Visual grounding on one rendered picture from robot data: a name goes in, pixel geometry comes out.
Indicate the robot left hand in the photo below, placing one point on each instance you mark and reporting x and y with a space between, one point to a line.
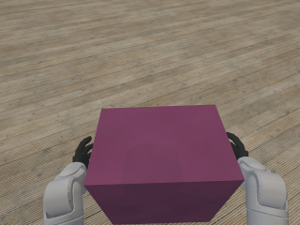
82 150

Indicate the right robot forearm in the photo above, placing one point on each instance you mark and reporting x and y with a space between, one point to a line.
266 194

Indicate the robot right hand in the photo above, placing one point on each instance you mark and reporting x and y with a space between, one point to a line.
238 148

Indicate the left robot forearm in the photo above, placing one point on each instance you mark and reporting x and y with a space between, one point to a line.
63 197

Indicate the carton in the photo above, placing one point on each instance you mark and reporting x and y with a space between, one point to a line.
161 164

